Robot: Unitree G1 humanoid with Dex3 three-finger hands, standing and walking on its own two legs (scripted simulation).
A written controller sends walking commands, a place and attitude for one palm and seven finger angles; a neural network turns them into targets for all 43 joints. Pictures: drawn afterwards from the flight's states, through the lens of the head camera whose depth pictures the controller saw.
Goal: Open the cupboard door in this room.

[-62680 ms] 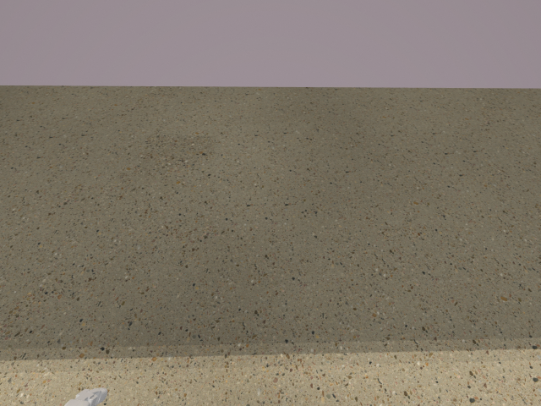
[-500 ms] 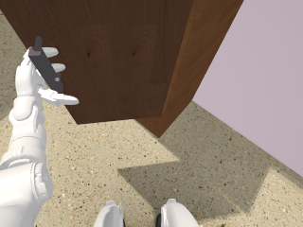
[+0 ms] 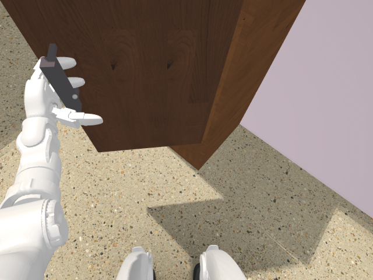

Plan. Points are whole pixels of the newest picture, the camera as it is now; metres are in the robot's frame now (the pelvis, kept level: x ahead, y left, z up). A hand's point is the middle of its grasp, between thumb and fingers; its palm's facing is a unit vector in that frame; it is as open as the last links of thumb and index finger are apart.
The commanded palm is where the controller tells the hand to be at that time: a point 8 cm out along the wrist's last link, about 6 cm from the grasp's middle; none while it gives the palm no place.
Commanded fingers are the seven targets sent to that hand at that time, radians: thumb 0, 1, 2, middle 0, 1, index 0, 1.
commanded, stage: close the thumb around the handle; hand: left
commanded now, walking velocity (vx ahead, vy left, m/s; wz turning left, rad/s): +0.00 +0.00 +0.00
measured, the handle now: (64, 80) +0.52 +0.24 +0.06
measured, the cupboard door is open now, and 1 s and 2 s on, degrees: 48 56 90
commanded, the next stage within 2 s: pull the door open along its arc in 0.56 s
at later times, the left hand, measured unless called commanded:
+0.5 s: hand (74, 97) +0.47 +0.22 +0.06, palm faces +0.09 -1.00 +0.00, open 5.8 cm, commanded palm +0.45 +0.26 +0.06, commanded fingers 0.00 0.90 0.90 -0.40 -1.35 -0.40 -1.35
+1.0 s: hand (76, 118) +0.43 +0.20 +0.06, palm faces +0.07 -1.00 +0.01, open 6.1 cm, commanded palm +0.36 +0.25 +0.06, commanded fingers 0.00 0.90 0.90 -0.40 -1.35 -0.40 -1.35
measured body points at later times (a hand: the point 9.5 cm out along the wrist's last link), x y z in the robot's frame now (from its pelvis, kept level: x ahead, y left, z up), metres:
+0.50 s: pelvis +0.00 +0.00 +0.00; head +0.12 +0.02 +0.44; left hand +0.46 +0.27 +0.07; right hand +0.03 -0.26 -0.11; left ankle +0.02 +0.11 -0.66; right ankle +0.01 -0.12 -0.66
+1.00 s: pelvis +0.01 +0.00 +0.01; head +0.11 +0.01 +0.45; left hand +0.42 +0.26 +0.07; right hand +0.05 -0.26 -0.10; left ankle +0.01 +0.11 -0.66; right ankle +0.01 -0.12 -0.66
